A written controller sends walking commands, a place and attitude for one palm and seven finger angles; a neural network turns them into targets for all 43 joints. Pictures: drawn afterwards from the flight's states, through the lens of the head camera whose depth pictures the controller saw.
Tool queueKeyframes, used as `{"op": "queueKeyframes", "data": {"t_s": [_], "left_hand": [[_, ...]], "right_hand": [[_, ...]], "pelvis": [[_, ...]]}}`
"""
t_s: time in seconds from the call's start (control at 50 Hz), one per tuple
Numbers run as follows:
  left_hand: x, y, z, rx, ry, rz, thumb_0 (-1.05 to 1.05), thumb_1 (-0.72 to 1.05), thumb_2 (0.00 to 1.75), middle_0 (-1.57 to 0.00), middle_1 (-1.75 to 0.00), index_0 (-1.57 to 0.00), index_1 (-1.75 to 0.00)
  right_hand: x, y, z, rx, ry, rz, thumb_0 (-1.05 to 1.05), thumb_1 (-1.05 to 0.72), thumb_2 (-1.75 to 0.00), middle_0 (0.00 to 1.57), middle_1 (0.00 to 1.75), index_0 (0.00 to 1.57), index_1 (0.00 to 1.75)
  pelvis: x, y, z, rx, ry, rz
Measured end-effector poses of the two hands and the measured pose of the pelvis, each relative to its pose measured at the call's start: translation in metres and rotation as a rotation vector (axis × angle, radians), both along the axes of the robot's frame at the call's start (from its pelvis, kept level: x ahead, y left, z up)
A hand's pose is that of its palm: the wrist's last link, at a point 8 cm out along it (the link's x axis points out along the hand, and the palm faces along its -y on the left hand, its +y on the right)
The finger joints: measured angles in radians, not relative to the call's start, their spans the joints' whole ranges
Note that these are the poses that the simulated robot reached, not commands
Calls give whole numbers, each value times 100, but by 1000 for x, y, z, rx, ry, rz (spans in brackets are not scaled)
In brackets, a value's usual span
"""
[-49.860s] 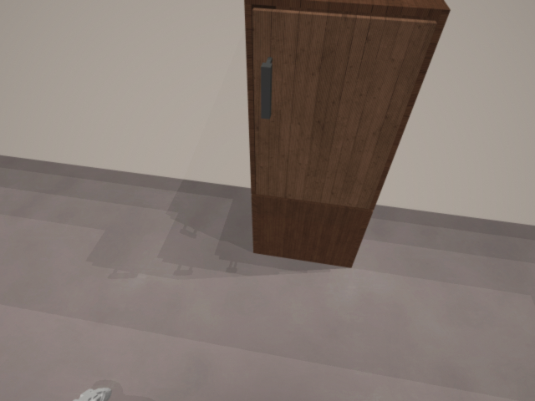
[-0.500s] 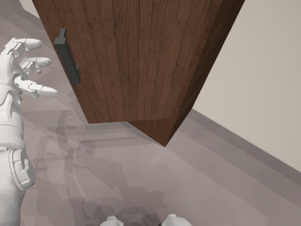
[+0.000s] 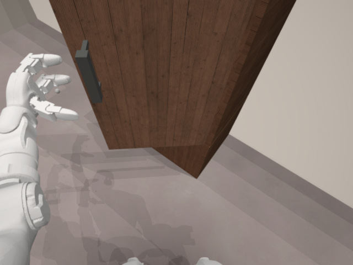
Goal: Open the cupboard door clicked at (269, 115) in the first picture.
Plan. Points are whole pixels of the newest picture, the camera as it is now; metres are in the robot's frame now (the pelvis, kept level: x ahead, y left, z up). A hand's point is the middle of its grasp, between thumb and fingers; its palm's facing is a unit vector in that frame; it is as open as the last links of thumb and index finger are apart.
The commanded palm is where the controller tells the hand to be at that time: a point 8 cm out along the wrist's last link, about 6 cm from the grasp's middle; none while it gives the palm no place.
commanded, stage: move the hooked fingers beside the handle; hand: left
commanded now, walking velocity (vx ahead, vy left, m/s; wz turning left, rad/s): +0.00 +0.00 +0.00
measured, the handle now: (91, 73) +0.54 +0.18 +0.10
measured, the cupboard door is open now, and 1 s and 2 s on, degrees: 42 42 42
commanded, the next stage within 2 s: slide the fingers in behind the handle in 0.28 s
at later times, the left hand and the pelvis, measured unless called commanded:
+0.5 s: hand (65, 90) +0.48 +0.23 +0.10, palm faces +0.04 -1.00 -0.01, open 14.0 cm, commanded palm +0.45 +0.27 +0.10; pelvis -0.01 +0.00 +0.00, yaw +0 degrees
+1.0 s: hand (84, 87) +0.49 +0.19 +0.10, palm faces +0.03 -1.00 +0.01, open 14.0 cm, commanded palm +0.46 +0.24 +0.10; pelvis +0.00 -0.01 +0.00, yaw +0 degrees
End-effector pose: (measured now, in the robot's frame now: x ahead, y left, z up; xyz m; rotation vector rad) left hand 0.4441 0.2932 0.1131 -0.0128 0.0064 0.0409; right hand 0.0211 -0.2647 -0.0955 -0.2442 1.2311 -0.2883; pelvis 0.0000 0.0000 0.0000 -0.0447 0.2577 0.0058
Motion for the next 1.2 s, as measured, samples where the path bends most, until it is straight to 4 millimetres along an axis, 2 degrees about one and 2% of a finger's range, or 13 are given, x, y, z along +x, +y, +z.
{"op": "queueKeyframes", "data": {"t_s": [0.16, 0.28, 0.46, 0.58, 0.76, 0.9, 1.2], "left_hand": [[-1, 2, -6, 24, 1, 7, -1, -50, 30, -30, -120, -30, -120], [5, -5, -1, 6, -19, -5, -2, -50, 30, -30, -120, -30, -120], [10, -9, -7, 11, 23, -2, -1, -50, 30, -30, -120, -30, -120], [11, -15, -5, 18, -17, -7, -2, -50, 30, -30, -120, -30, -120], [15, -30, -11, 9, 32, -18, -1, -50, 30, -30, -120, -30, -120], [20, -41, -8, 13, -10, -9, -2, -50, 30, -30, -120, -30, -120], [22, -66, -12, 13, 7, -8, -1, -50, 30, -30, -120, -30, -120]], "right_hand": [[2, -1, -1, -10, -7, 26, 0, -90, -90, 20, 30, 20, 30], [-9, -3, -2, -18, 21, 15, 0, -90, -90, 20, 30, 20, 30], [-27, -4, -1, -10, 51, -20, 1, -90, -90, 20, 30, 20, 30], [-34, -4, -2, -5, 77, -25, 1, -90, -90, 20, 30, 20, 30], [-25, -4, -3, 1, 48, -24, 1, -90, -90, 20, 30, 20, 30], [-16, -4, -6, 12, 33, -7, 0, -90, -90, 20, 30, 20, 30], [-13, -5, -10, 39, 35, -5, 0, -90, -90, 20, 30, 20, 30]], "pelvis": [[-7, 0, -2, 0, 5, 7], [-8, -1, -4, -3, 11, 10], [-8, -2, -4, 1, 14, -3], [-7, -3, -4, 0, 20, -3], [-5, -4, -4, 0, 16, 0], [-5, -5, -5, 4, 23, -1], [-2, -11, -4, 10, 18, 2]]}}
